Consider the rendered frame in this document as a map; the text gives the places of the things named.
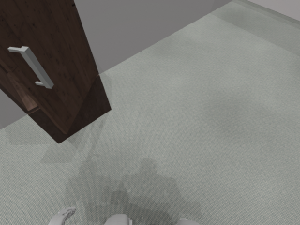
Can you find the cupboard door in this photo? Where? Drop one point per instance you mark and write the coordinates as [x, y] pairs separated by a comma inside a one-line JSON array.
[[52, 32]]

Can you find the left robot hand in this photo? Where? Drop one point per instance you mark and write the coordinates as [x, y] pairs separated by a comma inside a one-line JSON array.
[[62, 216]]

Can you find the robot left thigh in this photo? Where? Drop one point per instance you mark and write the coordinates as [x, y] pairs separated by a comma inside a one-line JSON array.
[[119, 219]]

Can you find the handle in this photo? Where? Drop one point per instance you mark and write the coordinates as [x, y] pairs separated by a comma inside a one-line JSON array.
[[34, 64]]

